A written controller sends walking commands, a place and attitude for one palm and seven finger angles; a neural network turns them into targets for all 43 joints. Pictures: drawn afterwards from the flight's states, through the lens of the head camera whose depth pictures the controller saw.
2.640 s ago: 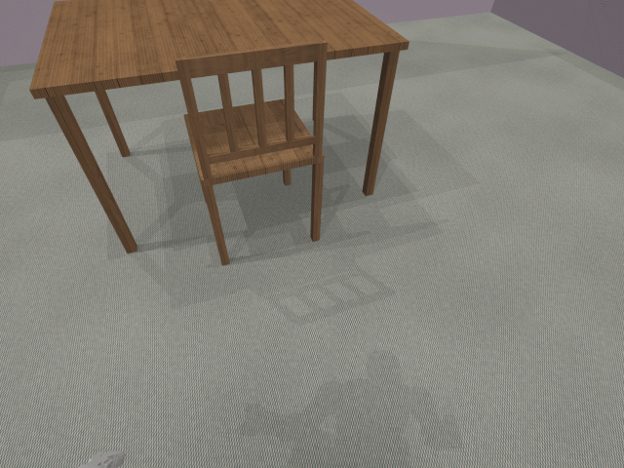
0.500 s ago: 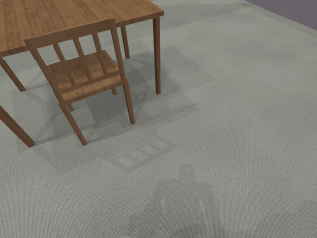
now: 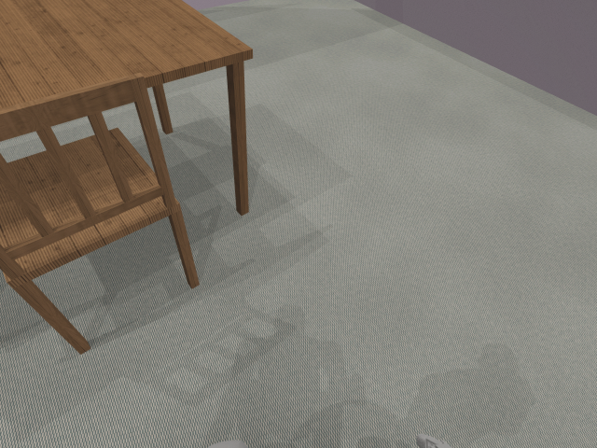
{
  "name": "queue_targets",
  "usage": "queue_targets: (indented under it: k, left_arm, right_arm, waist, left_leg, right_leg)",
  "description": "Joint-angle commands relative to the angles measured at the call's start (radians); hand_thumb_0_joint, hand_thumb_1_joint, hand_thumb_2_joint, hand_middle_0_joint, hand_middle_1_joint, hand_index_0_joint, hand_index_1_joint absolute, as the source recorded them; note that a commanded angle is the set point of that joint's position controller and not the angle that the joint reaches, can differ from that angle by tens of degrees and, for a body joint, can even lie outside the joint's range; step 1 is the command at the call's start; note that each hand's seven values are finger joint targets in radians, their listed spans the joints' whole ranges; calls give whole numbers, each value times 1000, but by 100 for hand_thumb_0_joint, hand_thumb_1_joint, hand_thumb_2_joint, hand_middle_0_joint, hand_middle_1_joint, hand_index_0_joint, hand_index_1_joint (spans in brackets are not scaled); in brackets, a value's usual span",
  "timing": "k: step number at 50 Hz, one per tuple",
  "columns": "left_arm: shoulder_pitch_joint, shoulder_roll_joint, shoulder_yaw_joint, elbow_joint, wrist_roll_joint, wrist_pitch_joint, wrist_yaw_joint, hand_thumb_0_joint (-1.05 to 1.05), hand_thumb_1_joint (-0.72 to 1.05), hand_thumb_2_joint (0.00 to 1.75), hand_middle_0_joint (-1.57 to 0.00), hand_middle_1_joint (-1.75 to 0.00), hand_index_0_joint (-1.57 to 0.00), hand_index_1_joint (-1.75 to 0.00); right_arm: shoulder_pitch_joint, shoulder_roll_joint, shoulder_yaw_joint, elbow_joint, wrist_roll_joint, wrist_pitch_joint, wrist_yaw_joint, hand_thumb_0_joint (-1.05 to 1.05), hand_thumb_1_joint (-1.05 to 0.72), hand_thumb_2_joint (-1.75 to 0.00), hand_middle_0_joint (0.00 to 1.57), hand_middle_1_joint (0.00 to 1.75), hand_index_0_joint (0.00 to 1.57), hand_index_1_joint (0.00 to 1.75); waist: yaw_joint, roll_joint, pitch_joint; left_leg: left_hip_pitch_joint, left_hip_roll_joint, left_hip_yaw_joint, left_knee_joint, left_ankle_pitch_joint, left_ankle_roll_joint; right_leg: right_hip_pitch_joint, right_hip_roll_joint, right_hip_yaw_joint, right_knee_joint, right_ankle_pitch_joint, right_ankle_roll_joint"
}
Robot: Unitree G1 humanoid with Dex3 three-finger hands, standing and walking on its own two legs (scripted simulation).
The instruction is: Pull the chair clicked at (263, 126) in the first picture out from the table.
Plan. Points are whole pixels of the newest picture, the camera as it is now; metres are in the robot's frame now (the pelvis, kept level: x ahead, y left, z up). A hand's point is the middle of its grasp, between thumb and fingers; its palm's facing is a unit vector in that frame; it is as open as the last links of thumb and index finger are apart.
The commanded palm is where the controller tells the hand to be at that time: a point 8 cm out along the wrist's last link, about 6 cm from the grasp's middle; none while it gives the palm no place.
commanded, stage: walk to a spot facing it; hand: left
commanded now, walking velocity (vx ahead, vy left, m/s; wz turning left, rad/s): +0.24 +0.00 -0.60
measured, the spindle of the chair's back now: (68, 176) +0.60 +0.55 -0.09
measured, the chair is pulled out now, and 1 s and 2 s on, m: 0.00 0.00 0.00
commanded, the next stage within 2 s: turn to face it in 0.36 s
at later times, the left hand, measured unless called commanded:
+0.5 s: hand (227, 339) +0.31 +0.15 -0.17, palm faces -0.27 -0.95 -0.16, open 7.4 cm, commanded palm none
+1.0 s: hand (186, 323) +0.34 +0.23 -0.17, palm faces -0.02 -0.98 -0.19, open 7.3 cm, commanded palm none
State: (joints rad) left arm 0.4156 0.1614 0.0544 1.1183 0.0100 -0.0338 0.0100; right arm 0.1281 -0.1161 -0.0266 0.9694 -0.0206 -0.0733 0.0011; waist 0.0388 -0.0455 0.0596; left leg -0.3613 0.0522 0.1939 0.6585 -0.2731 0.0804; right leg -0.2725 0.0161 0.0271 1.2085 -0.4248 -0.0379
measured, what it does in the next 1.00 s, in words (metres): walks ahead: right foot, then left foot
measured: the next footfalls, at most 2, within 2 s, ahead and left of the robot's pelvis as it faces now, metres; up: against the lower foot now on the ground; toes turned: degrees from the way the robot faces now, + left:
right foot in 0.52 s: +0.24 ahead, -0.12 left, +0.00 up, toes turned -23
left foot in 0.86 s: +0.31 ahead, +0.11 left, +0.00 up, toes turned +2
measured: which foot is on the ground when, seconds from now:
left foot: down 0.00-0.52, up 0.54-0.84, down 0.86-1.00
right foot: up 0.00-0.50, down 0.52-0.88, up 0.90-1.00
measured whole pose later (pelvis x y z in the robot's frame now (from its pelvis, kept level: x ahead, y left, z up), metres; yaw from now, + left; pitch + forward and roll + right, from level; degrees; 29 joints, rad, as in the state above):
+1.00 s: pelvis +0.24 +0.04 +0.01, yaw -4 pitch +0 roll -3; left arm 0.16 0.23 0.09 0.97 0.02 0.06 0.03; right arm 0.24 -0.17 -0.05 0.95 -0.03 0.01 -0.01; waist -0.03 -0.04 0.05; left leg -0.35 0.04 0.10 0.64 -0.30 0.06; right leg -0.44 -0.08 -0.09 1.12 -0.50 0.06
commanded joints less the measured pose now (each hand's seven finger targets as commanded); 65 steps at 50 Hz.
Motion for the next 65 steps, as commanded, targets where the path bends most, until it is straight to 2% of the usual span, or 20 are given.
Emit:
queue_targets:
  k: [1,6,12,19,23,24,25,26,27,28,31,33,39,42,43,44,45,48,51,65]
  left_arm:
    - [1,35,24,-100,21,14,-25,0,90,90,-20,-30,-20,-30]
    - [-12,21,40,-133,27,59,-35,0,90,90,-20,-30,-20,-30]
    - [-164,41,38,-192,20,73,-40,0,90,90,-20,-30,-20,-30]
    - [-330,42,27,-253,17,70,-36,0,90,90,-20,-30,-20,-30]
    - [-254,75,30,-249,21,47,-25,0,90,90,-20,-30,-20,-30]
    - [-169,86,33,-231,26,31,-19,0,90,90,-20,-30,-20,-30]
    - [-52,135,41,-193,34,12,-9,0,90,90,-20,-30,-20,-30]
    - [47,237,59,-164,26,-6,8,0,90,90,-20,-30,-20,-30]
    - [50,244,47,-148,0,-2,18,0,90,90,-20,-30,-20,-30]
    - [-43,191,30,-164,2,3,28,0,90,90,-20,-30,-20,-30]
    - [-189,120,3,-178,7,-2,35,0,90,90,-20,-30,-20,-30]
    - [-245,122,6,-186,13,2,36,0,90,90,-20,-30,-20,-30]
    - [-219,165,36,-190,17,29,33,0,90,90,-20,-30,-20,-30]
    - [-238,171,45,-210,7,43,26,0,90,90,-20,-30,-20,-30]
    - [-226,138,42,-222,1,52,23,0,90,90,-20,-30,-20,-30]
    - [-233,79,31,-265,-7,57,20,0,90,90,-20,-30,-20,-30]
    - [-288,108,29,-288,3,59,23,0,90,90,-20,-30,-20,-30]
    - [-321,113,41,-269,8,53,12,0,90,90,-20,-30,-20,-30]
    - [-251,121,44,-240,4,62,8,0,90,90,-20,-30,-20,-30]
    - [-305,152,39,-289,-4,66,18,0,90,90,-20,-30,-20,-30]
  right_arm:
    - [166,-114,-26,17,-1,-22,-23,0,-90,-90,20,30,20,30]
    - [184,-120,-31,14,8,-32,-29,0,-90,-90,20,30,20,30]
    - [260,-166,-33,30,8,-13,-37,0,-90,-90,20,30,20,30]
    - [342,-168,-38,56,-7,22,-41,0,-90,-90,20,30,20,30]
    - [324,-211,-57,43,-4,35,-34,0,-90,-90,20,30,20,30]
    - [317,-210,-54,40,2,35,-32,0,-90,-90,20,30,20,30]
    - [318,-193,-47,35,15,36,-25,0,-90,-90,20,30,20,30]
    - [327,-115,-32,8,30,34,-24,0,-90,-90,20,30,20,30]
    - [269,-109,-25,-2,33,40,-36,0,-90,-90,20,30,20,30]
    - [239,-91,-22,-3,30,50,-38,0,-90,-90,20,30,20,30]
    - [257,-68,-15,43,10,84,-28,0,-90,-90,20,30,20,30]
    - [290,-56,-16,61,11,99,-25,0,-90,-90,20,30,20,30]
    - [183,-69,-26,6,8,97,-5,0,-90,-90,20,30,20,30]
    - [230,-119,-40,-7,-1,93,3,0,-90,-90,20,30,20,30]
    - [273,-183,-55,-8,-5,86,5,0,-90,-90,20,30,20,30]
    - [312,-288,-78,-23,-11,76,0,0,-90,-90,20,30,20,30]
    - [325,-315,-81,-18,-13,81,-7,0,-90,-90,20,30,20,30]
    - [216,-252,-62,-50,-8,66,-24,0,-90,-90,20,30,20,30]
    - [160,-251,-61,-71,-2,61,-26,0,-90,-90,20,30,20,30]
    - [164,-296,-94,-79,-4,92,-11,0,-90,-90,20,30,20,30]
  waist:
    - [-12,114,36]
    - [17,126,28]
    - [-26,139,29]
    - [-88,160,50]
    - [-50,173,-52]
    - [-6,169,-105]
    - [44,74,-205]
    - [58,-159,-357]
    - [61,-98,-404]
    - [25,4,-264]
    - [-50,-36,-85]
    - [-85,-22,-49]
    - [-43,-101,-34]
    - [-76,-21,-59]
    - [-92,188,-77]
    - [-112,468,-69]
    - [-128,345,-97]
    - [-83,198,-72]
    - [-54,163,-126]
    - [-86,207,-120]
  left_leg:
    - [64,297,-250,-442,135,30]
    - [96,253,-68,-466,273,-2]
    - [284,264,17,-376,625,9]
    - [402,303,65,-289,773,37]
    - [453,316,97,-77,1028,20]
    - [403,297,102,49,996,-3]
    - [224,248,116,284,767,-49]
    - [-109,55,89,582,-196,-121]
    - [-112,23,-105,691,-381,-110]
    - [-123,50,-168,686,-297,-98]
    - [-59,73,-193,567,-199,-107]
    - [-25,62,-175,442,-191,-119]
    - [-13,47,-85,161,-136,-128]
    - [115,31,-63,-62,66,-120]
    - [187,121,-232,-190,232,-75]
    - [222,364,-579,-331,534,62]
    - [192,416,-636,-354,492,145]
    - [206,288,-525,-321,477,92]
    - [237,209,-400,-323,460,61]
    - [230,161,-597,-342,265,100]
  right_leg:
    - [-242,-115,8,134,137,13]
    - [-353,-128,-18,75,298,55]
    - [-438,-120,-89,-130,320,80]
    - [-388,-81,-158,-364,190,55]
    - [-202,-5,-210,-511,109,11]
    - [-52,-2,-195,-615,189,1]
    - [226,-94,-97,-713,514,-36]
    - [537,-419,324,-669,1185,-186]
    - [503,-462,285,-683,1370,-273]
    - [365,-432,165,-731,1196,-259]
    - [51,-351,38,-843,870,-162]
    - [-2,-327,-62,-859,784,-133]
    - [35,-342,-143,-798,564,-98]
    - [0,-310,-209,-647,406,-23]
    - [-97,-240,-236,-479,216,32]
    - [-283,-111,-239,-234,-227,112]
    - [-271,-101,-110,-75,-265,96]
    - [-359,-125,-33,26,-51,99]
    - [-304,-118,-27,-10,54,117]
    - [-207,-63,-3,-344,-4,127]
